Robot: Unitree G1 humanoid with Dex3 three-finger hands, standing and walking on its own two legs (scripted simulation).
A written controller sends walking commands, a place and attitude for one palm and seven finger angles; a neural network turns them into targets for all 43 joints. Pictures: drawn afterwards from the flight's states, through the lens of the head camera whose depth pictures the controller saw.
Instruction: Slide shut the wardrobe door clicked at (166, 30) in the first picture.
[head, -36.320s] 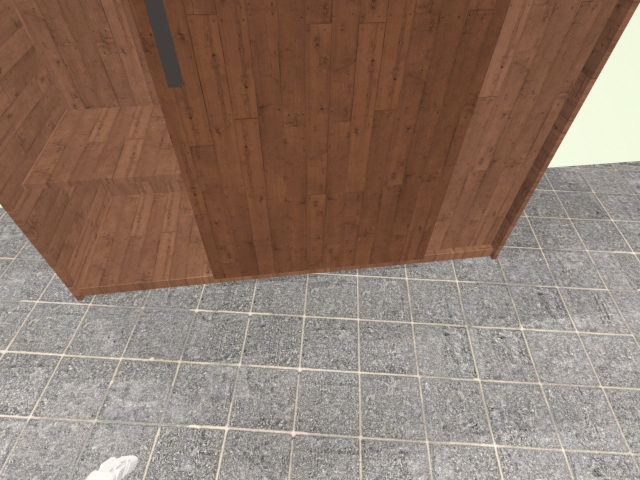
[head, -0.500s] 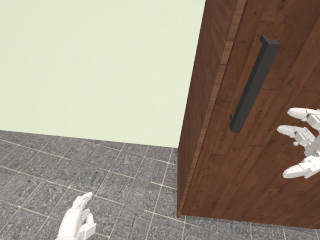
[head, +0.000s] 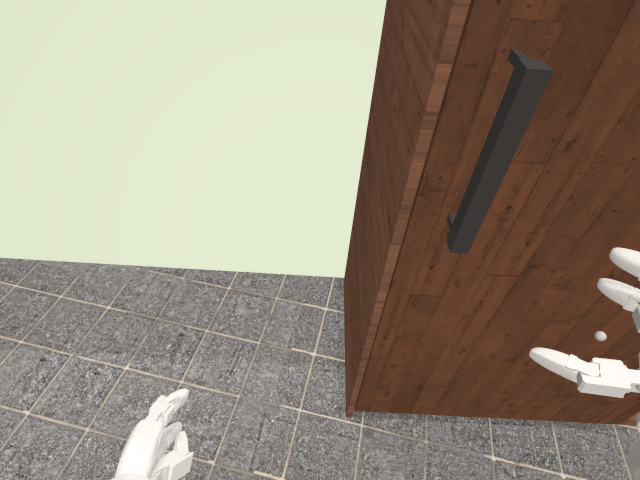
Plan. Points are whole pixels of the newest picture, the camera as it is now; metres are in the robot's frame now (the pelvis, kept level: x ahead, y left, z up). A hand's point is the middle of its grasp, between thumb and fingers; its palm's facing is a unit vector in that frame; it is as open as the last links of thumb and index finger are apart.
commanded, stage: draw the hand back to the body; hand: right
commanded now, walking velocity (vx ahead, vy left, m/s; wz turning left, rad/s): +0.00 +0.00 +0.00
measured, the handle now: (483, 162) +0.46 -0.22 +0.20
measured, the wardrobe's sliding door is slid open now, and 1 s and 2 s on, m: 0.00 0.00 0.00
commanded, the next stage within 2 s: step back with the hand held close in 0.80 s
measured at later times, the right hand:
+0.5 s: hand (602, 356) +0.20 -0.27 +0.15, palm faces +0.42 +0.83 -0.36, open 8.1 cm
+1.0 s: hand (613, 355) +0.20 -0.26 +0.17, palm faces +0.44 +0.82 -0.37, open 7.4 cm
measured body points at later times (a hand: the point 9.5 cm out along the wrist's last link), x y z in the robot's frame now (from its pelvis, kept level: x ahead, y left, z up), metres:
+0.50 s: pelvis +0.02 -0.01 +0.00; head -0.01 +0.01 +0.45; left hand +0.21 +0.22 -0.07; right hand +0.17 -0.31 +0.17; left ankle -0.01 +0.09 -0.74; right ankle +0.02 -0.07 -0.74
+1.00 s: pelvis +0.00 +0.00 +0.00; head -0.02 +0.01 +0.45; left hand +0.18 +0.22 -0.08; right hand +0.17 -0.31 +0.19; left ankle -0.01 +0.09 -0.74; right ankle +0.02 -0.07 -0.74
